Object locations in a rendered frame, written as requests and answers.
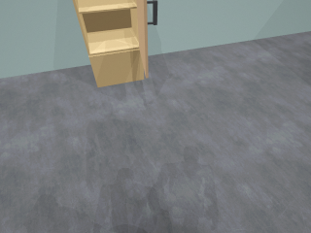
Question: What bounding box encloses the handle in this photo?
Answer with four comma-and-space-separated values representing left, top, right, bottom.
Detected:
147, 0, 158, 25

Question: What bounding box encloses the cupboard door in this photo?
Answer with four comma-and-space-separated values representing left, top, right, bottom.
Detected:
136, 0, 149, 79

